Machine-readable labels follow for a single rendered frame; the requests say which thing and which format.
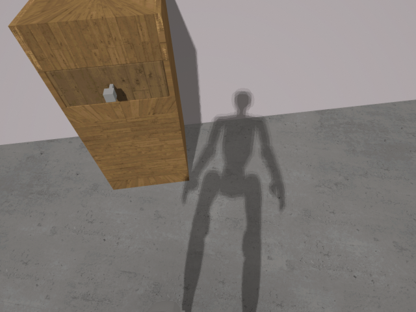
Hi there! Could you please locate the handle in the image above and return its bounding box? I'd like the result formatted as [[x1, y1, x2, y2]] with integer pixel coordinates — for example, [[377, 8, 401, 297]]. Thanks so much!
[[103, 84, 117, 103]]

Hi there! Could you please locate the drawer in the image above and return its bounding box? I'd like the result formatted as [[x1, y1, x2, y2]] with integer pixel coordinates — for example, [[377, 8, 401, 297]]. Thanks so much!
[[46, 60, 169, 107]]

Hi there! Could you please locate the cabinet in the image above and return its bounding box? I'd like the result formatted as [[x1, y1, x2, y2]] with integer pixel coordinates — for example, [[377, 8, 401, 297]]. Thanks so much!
[[8, 0, 189, 190]]

